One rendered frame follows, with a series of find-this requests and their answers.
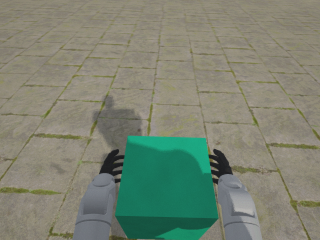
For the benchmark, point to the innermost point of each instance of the left robot forearm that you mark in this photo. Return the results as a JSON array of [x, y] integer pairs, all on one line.
[[95, 211]]

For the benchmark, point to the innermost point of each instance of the right robot hand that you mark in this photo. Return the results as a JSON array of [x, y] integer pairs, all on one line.
[[222, 165]]

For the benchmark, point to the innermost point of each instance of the carton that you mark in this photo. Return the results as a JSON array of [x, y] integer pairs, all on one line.
[[166, 189]]

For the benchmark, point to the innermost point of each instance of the left robot hand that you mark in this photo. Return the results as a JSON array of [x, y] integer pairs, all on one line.
[[108, 165]]

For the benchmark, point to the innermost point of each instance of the right robot forearm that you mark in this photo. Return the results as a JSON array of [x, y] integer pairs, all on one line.
[[239, 215]]

